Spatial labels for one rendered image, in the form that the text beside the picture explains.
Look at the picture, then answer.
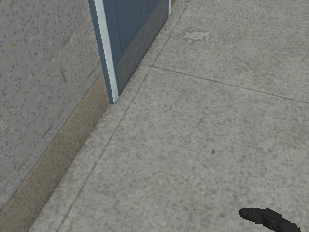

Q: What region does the right robot hand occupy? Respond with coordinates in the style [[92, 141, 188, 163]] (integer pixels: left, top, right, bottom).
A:
[[239, 208, 301, 232]]

